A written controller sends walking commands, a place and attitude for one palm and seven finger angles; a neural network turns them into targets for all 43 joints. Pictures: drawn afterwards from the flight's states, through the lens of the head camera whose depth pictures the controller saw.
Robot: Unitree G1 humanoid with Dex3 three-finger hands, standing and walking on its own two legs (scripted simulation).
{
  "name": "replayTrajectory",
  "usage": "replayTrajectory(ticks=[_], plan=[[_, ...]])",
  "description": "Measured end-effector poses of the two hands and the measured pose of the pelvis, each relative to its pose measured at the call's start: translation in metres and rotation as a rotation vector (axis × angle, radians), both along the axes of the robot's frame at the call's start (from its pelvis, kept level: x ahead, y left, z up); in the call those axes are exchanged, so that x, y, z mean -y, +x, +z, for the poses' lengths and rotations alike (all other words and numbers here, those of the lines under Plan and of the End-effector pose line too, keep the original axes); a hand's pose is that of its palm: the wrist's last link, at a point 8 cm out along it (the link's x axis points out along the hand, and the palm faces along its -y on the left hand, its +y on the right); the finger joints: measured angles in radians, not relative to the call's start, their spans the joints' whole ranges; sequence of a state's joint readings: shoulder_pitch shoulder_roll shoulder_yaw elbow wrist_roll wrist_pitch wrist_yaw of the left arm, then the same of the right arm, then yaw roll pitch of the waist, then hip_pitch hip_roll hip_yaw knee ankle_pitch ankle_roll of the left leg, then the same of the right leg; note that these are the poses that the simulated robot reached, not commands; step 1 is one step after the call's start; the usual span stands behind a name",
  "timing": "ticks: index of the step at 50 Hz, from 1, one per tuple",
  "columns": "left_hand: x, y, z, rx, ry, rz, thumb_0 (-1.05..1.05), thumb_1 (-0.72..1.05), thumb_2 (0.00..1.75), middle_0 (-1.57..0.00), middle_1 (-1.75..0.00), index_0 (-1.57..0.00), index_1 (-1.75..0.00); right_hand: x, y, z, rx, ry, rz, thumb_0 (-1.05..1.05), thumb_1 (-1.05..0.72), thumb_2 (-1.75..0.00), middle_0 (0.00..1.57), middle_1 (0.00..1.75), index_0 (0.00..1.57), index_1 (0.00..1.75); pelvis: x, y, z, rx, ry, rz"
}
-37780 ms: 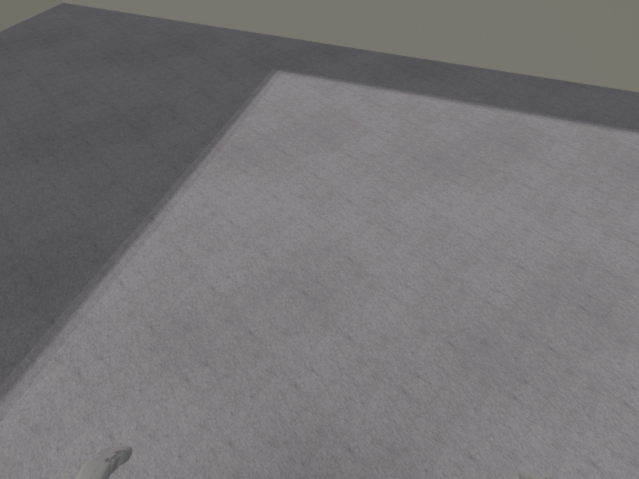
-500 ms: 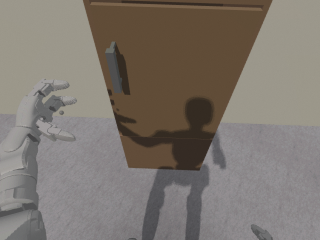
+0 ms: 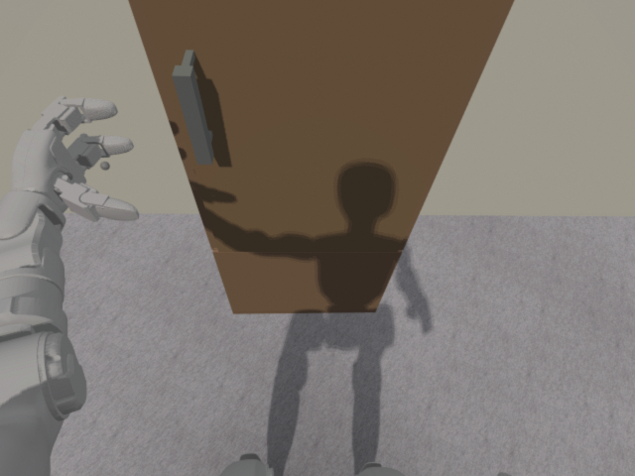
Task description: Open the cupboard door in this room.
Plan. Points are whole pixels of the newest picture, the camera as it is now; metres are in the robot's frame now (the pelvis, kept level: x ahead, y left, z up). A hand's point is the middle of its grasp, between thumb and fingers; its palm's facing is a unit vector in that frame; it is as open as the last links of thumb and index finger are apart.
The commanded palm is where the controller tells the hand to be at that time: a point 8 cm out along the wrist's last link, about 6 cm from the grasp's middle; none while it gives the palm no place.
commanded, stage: move the hooked fingers beside the handle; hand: left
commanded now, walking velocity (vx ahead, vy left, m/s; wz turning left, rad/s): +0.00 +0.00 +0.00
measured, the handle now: (197, 110) +0.58 +0.16 +0.11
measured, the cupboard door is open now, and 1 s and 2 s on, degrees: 0 0 0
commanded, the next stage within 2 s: slide the fingers in behind the handle in 1.70 s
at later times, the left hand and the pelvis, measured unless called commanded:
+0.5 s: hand (131, 123) +0.54 +0.24 +0.11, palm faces -0.01 -1.00 +0.00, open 14.0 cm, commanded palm +0.52 +0.29 +0.11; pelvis +0.01 +0.01 -0.01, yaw -1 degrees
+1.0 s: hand (134, 133) +0.52 +0.24 +0.11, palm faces +0.01 -1.00 -0.01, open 14.0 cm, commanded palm +0.51 +0.28 +0.11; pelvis +0.02 +0.01 -0.01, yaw -1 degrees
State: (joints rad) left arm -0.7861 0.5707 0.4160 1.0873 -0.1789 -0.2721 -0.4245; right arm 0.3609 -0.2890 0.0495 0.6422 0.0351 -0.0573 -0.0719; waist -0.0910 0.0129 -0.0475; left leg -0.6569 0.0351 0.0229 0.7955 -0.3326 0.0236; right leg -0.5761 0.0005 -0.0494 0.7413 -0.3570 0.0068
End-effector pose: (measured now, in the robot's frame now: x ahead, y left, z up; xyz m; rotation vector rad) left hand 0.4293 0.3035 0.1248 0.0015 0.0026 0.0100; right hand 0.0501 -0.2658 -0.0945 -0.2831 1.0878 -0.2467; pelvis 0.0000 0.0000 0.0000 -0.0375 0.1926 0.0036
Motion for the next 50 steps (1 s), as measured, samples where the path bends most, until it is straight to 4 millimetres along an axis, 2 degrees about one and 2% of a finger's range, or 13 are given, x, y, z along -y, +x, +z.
replayTrajectory(ticks=[12, 17, 27, 35, 42, 50], plan=[[0.005, 0.045, -0.01, -0.045, -0.015, -0.009, -0.01, -0.5, 0.3, -0.3, -1.2, -0.3, -1.2, 0.005, -0.047, -0.002, -0.148, -0.035, -0.078, 0.01, -0.91, -0.9, 0.2, 0.3, 0.2, 0.3, -0.003, 0.001, -0.007, -0.066, -0.01, -0.01], [0.004, 0.063, -0.006, -0.013, -0.011, -0.004, -0.01, -0.5, 0.3, -0.3, -1.2, -0.3, -1.2, 0.002, -0.064, -0.001, -0.21, -0.039, -0.109, 0.01, -0.91, -0.9, 0.2, 0.3, 0.2, 0.3, -0.004, 0.004, -0.009, -0.096, -0.015, -0.018], [0.007, 0.095, -0.01, -0.05, -0.007, -0.022, -0.01, -0.5, 0.3, -0.3, -1.2, -0.3, -1.2, -0.011, -0.081, -0.001, -0.307, -0.027, -0.141, 0.0, -0.91, -0.9, 0.2, 0.3, 0.2, 0.3, -0.01, 0.013, -0.012, -0.144, -0.025, -0.022], [0.015, 0.098, -0.015, -0.035, -0.024, -0.021, -0.01, -0.5, 0.3, -0.3, -1.19, -0.3, -1.2, -0.021, -0.075, -0.002, -0.31, 0.017, -0.16, 0.0, -0.91, -0.9, 0.2, 0.3, 0.2, 0.3, -0.012, 0.025, -0.01, -0.147, -0.022, -0.042], [0.01, 0.081, -0.016, -0.033, 0.002, 0.009, -0.01, -0.5, 0.3, -0.3, -1.19, -0.3, -1.2, -0.022, -0.051, -0.007, -0.254, 0.044, -0.137, 0.0, -0.91, -0.9, 0.2, 0.3, 0.2, 0.3, -0.011, 0.028, -0.008, -0.12, -0.023, -0.037], [0.013, 0.072, -0.011, -0.037, 0.009, 0.002, -0.01, -0.5, 0.3, -0.3, -1.2, -0.3, -1.2, -0.01, -0.025, -0.009, -0.193, 0.017, -0.079, 0.0, -0.91, -0.9, 0.2, 0.3, 0.2, 0.3, -0.007, 0.02, -0.01, -0.104, -0.025, -0.008]])
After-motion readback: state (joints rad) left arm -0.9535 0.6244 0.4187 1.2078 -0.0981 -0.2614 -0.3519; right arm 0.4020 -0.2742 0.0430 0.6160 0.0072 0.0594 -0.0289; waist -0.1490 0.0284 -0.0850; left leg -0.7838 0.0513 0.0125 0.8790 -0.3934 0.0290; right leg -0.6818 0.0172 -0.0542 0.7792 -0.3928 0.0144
